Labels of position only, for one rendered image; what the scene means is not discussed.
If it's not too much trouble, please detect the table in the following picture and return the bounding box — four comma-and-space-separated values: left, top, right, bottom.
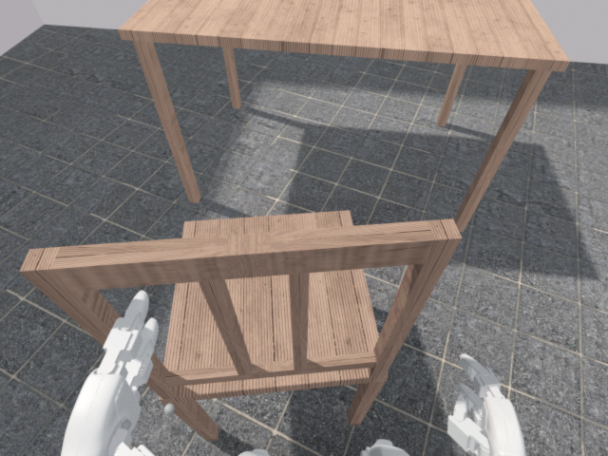
118, 0, 570, 232

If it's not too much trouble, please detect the robot left hand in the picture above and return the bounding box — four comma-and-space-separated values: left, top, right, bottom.
61, 291, 159, 456

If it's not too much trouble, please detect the chair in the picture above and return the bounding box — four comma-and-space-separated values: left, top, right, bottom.
19, 210, 462, 441

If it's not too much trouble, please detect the robot right hand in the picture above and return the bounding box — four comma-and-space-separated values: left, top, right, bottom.
447, 353, 526, 456

